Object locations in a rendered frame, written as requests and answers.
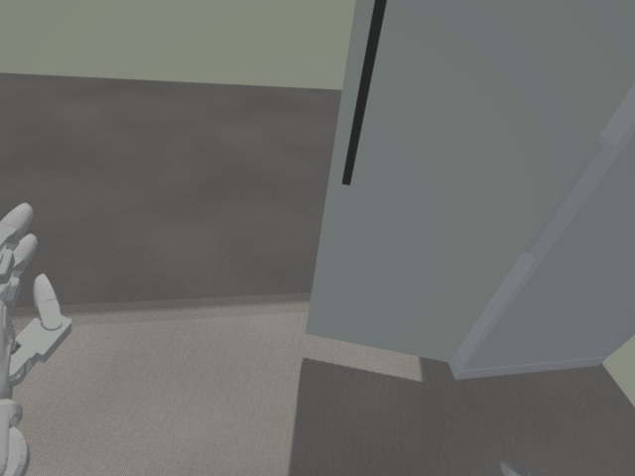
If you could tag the robot left forearm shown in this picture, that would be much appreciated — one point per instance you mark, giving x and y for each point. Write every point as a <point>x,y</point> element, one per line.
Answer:
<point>14,448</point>

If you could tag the robot left hand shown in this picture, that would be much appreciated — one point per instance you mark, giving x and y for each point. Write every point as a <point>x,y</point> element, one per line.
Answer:
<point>42,336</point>

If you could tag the fridge door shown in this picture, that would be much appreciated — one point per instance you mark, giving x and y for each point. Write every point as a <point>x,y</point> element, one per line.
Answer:
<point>479,113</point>

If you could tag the handle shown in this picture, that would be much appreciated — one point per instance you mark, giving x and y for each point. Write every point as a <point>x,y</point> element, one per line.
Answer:
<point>371,49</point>

